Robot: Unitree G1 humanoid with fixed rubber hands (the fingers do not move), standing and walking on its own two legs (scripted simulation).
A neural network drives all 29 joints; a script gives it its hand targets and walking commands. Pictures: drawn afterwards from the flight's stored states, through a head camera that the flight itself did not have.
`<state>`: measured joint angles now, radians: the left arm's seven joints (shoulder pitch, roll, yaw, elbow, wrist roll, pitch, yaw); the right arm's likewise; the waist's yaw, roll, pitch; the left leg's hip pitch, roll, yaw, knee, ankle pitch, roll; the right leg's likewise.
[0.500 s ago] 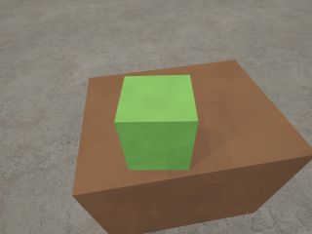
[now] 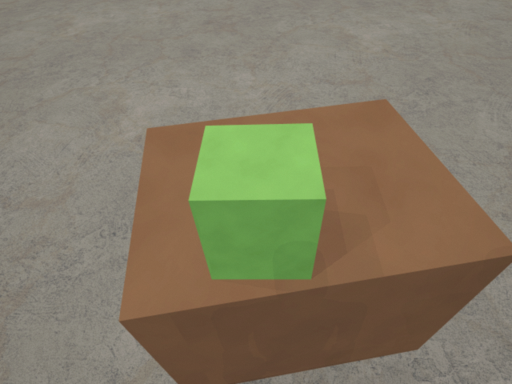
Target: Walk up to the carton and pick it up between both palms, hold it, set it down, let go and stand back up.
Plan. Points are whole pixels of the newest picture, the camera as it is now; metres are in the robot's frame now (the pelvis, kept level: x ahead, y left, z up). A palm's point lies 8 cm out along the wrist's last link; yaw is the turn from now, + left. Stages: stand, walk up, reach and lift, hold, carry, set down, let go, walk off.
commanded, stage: stand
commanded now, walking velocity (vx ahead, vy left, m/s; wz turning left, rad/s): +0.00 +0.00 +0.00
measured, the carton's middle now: (259, 204) +0.47 +0.03 +0.00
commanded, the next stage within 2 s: none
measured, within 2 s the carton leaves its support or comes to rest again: neither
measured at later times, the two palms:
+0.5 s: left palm out of the picture -0.04 +0.20 -0.15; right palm out of the picture -0.04 -0.19 -0.15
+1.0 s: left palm out of the picture -0.04 +0.19 -0.15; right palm out of the picture -0.04 -0.20 -0.15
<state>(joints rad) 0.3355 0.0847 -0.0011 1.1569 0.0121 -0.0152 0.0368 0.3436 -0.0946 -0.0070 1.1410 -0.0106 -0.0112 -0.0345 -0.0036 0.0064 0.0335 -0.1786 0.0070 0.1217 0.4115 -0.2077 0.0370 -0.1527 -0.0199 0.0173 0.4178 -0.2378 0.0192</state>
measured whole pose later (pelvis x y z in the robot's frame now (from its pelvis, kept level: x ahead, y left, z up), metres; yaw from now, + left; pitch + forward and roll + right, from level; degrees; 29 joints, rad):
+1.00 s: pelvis +0.01 +0.00 +0.00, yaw +0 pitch -1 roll +0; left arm 0.35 0.08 -0.01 1.17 0.01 -0.02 0.04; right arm 0.36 -0.09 -0.01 1.14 -0.01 -0.02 -0.03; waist -0.01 -0.01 0.02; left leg -0.17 0.00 0.12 0.39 -0.20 0.03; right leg -0.15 -0.02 0.02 0.40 -0.24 0.02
